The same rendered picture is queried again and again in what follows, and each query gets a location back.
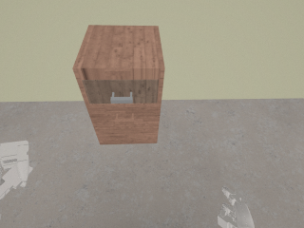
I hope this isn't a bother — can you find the left robot hand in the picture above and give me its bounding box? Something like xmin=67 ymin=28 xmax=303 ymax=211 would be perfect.
xmin=0 ymin=141 xmax=33 ymax=201

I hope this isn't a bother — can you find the drawer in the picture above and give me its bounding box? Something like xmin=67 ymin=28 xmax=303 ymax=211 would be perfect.
xmin=82 ymin=79 xmax=159 ymax=105

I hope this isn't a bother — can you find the handle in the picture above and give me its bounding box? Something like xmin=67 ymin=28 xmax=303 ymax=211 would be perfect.
xmin=110 ymin=92 xmax=133 ymax=104
xmin=104 ymin=67 xmax=131 ymax=76
xmin=115 ymin=118 xmax=134 ymax=124

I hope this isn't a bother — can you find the right robot hand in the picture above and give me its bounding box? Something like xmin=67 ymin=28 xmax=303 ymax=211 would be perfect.
xmin=218 ymin=186 xmax=255 ymax=228

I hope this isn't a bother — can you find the cabinet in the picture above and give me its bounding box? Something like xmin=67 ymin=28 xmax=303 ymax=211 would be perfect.
xmin=72 ymin=25 xmax=165 ymax=145

